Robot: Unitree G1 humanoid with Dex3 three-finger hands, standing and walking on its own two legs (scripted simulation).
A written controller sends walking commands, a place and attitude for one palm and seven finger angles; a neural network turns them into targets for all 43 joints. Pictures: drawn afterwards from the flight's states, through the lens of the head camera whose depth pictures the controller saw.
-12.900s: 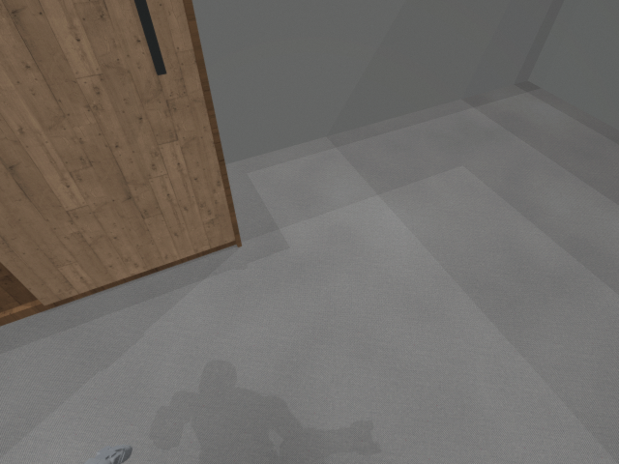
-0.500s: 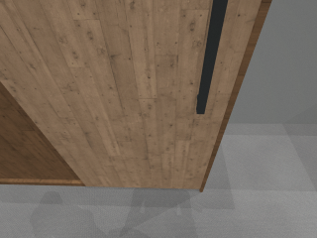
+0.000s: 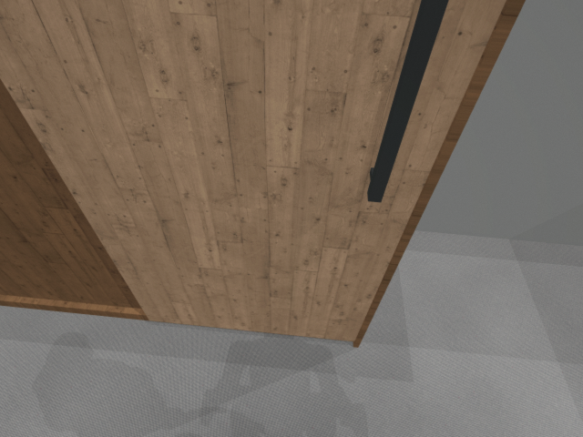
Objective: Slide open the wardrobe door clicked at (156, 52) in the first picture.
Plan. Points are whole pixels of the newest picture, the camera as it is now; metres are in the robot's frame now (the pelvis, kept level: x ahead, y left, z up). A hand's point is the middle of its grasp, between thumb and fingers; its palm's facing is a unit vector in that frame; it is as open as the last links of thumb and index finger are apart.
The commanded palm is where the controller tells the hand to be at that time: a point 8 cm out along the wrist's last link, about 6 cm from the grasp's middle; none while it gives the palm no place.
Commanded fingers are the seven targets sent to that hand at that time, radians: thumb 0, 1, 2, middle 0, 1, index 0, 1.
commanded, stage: come to a stop and stand still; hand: right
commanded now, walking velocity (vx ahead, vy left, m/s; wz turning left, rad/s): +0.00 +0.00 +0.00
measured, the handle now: (396, 109) +0.51 -0.10 +0.20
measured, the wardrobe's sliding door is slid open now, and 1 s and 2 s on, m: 0.00 0.00 0.00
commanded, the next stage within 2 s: look again from close up in 1.26 s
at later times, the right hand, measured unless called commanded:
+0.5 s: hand out of the picture +0.00 -0.18 -0.16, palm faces -0.02 +0.98 -0.21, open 7.3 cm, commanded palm none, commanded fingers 0.00 -0.90 -0.90 0.20 0.30 0.20 0.30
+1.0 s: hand out of the picture +0.03 -0.17 -0.16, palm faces +0.00 +0.98 -0.21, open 7.3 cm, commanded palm none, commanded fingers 0.00 -0.90 -0.90 0.20 0.30 0.20 0.30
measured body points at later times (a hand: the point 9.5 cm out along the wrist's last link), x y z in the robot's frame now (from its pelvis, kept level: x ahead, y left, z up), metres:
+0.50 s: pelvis -0.01 +0.00 +0.01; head +0.01 +0.01 +0.46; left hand -0.04 +0.22 -0.16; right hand +0.00 -0.23 -0.14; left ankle +0.00 +0.11 -0.73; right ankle -0.02 -0.11 -0.73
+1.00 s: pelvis +0.01 +0.01 +0.01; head +0.03 +0.01 +0.46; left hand +0.04 +0.24 -0.15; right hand +0.03 -0.23 -0.15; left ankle +0.00 +0.11 -0.73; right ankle -0.02 -0.11 -0.73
